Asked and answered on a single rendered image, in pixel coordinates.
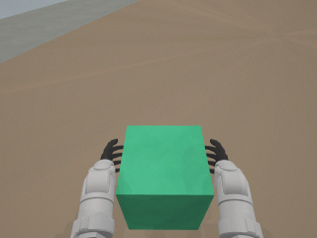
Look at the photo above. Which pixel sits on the robot right hand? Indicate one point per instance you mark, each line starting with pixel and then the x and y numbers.
pixel 219 151

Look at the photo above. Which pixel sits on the left robot forearm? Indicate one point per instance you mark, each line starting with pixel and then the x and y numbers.
pixel 95 214

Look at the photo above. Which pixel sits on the robot left hand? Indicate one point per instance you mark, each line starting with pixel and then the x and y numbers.
pixel 109 149

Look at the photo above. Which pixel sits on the carton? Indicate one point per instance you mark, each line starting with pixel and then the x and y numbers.
pixel 164 180

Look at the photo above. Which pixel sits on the right robot forearm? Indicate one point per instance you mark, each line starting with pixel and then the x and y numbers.
pixel 236 209

